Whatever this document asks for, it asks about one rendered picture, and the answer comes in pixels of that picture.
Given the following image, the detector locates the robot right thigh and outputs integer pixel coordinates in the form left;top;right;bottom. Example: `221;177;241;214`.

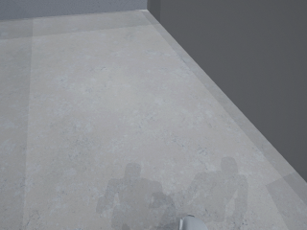
177;216;208;230

